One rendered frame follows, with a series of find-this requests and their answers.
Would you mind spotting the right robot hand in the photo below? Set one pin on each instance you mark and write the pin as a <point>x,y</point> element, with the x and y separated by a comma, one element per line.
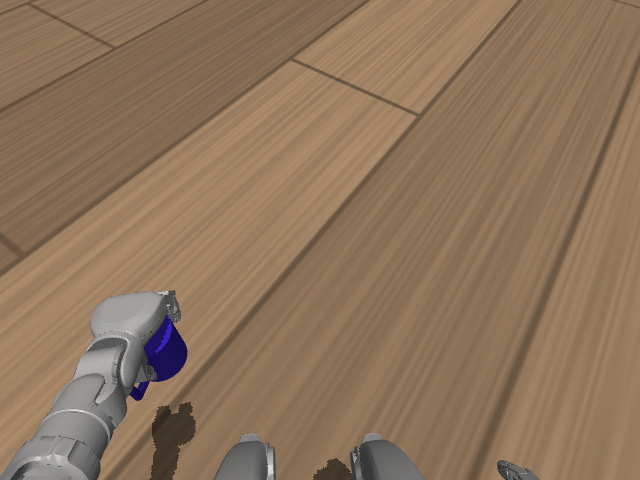
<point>510,471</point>

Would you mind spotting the left robot arm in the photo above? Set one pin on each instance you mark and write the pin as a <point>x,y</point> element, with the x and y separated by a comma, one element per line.
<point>73,436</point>

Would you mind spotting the mug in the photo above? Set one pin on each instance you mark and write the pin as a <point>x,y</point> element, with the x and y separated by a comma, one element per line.
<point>166,352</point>

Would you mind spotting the left robot hand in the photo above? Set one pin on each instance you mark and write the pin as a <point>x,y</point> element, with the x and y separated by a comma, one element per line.
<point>139,314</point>

